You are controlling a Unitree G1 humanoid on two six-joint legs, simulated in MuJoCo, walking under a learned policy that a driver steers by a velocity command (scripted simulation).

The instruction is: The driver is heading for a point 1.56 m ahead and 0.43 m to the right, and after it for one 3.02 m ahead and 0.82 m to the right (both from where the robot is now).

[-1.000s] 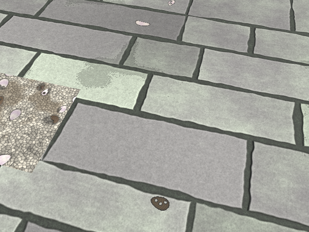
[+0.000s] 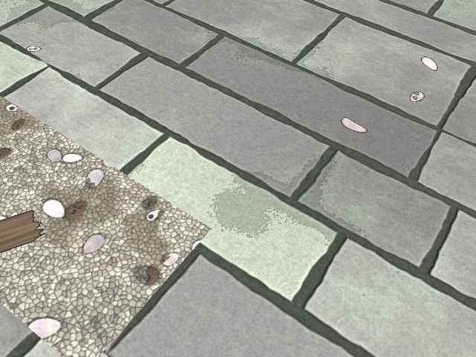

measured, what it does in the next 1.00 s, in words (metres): steps on the spot: right foot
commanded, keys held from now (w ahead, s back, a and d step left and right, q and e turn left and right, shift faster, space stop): no key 1.00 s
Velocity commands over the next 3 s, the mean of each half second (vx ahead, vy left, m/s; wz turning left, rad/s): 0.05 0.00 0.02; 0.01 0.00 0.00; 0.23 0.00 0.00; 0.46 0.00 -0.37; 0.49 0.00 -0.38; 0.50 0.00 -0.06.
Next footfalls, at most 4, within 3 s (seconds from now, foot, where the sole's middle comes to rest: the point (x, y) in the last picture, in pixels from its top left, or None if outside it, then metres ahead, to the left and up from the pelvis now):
0.16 right None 0.08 -0.15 -0.77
1.80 right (299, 345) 0.50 -0.15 -0.77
2.30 left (260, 241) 0.83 -0.04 -0.77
2.82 right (361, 206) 0.98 -0.38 -0.77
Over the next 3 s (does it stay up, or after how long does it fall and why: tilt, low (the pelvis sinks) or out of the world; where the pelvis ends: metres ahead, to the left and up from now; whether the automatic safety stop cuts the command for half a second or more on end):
stays up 0.95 -0.28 0.01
